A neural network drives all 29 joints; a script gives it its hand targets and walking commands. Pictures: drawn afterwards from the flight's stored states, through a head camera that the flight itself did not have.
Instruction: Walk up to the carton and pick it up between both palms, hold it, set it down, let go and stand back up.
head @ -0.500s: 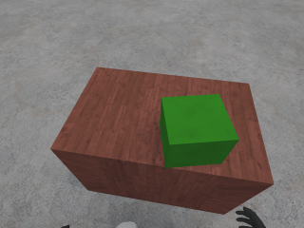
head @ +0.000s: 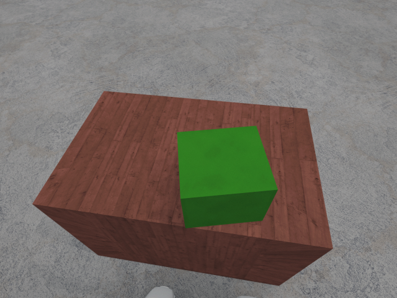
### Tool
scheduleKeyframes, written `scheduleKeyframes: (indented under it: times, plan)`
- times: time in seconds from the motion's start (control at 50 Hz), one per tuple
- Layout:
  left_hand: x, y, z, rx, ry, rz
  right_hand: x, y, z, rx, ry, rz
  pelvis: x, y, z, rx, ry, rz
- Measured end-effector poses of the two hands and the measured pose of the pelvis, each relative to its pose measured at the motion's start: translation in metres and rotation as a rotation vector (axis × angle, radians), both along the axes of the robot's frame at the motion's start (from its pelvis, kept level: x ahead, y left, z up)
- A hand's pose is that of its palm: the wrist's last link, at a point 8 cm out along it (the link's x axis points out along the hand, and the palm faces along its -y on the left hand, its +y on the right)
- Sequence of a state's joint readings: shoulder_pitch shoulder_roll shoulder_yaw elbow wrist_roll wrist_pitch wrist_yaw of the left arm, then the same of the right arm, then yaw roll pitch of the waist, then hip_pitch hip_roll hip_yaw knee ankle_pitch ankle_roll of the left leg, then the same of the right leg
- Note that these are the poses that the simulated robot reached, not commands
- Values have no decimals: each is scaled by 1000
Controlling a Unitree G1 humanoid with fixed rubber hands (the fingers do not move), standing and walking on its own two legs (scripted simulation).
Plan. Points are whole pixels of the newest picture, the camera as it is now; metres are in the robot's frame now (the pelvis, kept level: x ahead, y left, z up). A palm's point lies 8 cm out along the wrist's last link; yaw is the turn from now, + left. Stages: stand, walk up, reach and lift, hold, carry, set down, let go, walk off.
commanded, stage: walk up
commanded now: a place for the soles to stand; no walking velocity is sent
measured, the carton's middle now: (220, 177) +0.42 -0.04 -0.09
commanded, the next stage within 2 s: none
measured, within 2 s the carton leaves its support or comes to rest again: neither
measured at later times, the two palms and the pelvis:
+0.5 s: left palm out of the picture +0.08 +0.24 -0.09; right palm (329, 265) +0.20 -0.27 -0.09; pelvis +0.06 -0.02 +0.01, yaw -4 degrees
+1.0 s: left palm (75, 283) +0.16 +0.27 -0.08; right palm out of the picture +0.08 -0.25 -0.09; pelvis +0.04 +0.03 +0.02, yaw -11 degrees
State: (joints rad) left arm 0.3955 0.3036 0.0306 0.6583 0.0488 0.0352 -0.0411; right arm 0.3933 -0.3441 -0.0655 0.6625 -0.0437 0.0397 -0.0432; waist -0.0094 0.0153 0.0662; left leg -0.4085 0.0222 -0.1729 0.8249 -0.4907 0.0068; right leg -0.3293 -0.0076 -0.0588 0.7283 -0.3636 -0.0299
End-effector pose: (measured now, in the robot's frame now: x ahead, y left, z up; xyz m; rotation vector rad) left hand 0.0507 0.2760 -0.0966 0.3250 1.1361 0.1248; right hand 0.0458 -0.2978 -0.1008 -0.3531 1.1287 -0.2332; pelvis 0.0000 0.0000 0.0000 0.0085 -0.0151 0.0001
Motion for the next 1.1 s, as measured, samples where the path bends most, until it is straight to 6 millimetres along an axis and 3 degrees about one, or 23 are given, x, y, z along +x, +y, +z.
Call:
scheduleKeyframes:
  times: [0.08,0.18,0.3,0.38,0.46,0.56,0.7,0.8,0.9,1.1]
  plan:
    - [-7,-30,11,-1,10,68,28,-3,-2,61,7,40,16,-15,10,19,-14,5]
    - [-7,-52,22,3,30,77,83,9,-2,143,-71,80,30,-28,18,28,-14,-19]
    - [-4,-57,24,15,56,93,143,28,1,207,-163,103,43,-33,18,15,-16,-48]
    - [3,-53,19,9,61,101,164,35,4,208,-183,113,51,-30,15,-1,-14,-55]
    - [20,-44,10,-13,56,76,160,35,7,179,-166,99,57,-23,14,4,-4,-66]
    - [57,-31,9,-19,-12,7,147,29,12,138,-174,39,55,-12,13,8,-1,-93]
    - [107,-20,19,-23,-128,-81,118,33,18,129,-184,-34,51,6,16,-3,-12,-124]
    - [129,-13,26,-35,-184,-124,92,42,18,128,-173,-68,48,17,19,-6,-11,-149]
    - [128,-8,23,-38,-158,-142,62,49,15,124,-129,-107,44,25,20,-5,-5,-168]
    - [87,-1,8,-27,-5,-138,16,49,7,118,-25,-174,43,28,21,-1,4,-202]
